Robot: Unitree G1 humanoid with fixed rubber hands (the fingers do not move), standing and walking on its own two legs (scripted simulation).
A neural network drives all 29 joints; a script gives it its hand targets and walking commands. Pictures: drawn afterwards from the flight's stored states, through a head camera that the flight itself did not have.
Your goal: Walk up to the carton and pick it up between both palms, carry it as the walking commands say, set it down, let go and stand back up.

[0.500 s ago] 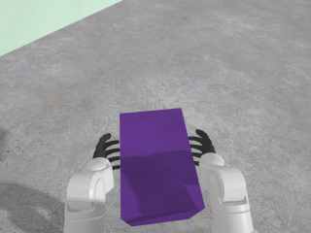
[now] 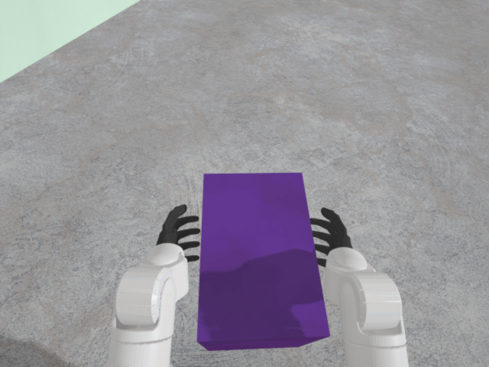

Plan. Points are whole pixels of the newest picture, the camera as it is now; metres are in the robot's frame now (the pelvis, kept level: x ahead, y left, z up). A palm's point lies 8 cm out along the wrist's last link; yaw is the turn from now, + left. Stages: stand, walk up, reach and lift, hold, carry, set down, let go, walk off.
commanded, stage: carry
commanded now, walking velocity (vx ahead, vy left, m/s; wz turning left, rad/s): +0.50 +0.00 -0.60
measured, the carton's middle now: (253, 265) +0.31 +0.01 +0.00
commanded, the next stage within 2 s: none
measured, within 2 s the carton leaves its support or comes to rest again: neither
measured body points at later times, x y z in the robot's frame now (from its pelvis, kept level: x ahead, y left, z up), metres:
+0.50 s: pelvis +0.33 -0.04 -0.01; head +0.35 -0.02 +0.44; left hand +0.66 -0.03 +0.07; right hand +0.55 -0.26 +0.08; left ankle +0.17 +0.14 -0.67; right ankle +0.35 -0.11 -0.73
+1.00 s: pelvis +0.64 -0.15 +0.01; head +0.67 -0.15 +0.46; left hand +0.94 -0.27 +0.09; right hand +0.76 -0.44 +0.10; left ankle +0.65 -0.02 -0.73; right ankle +0.57 -0.24 -0.68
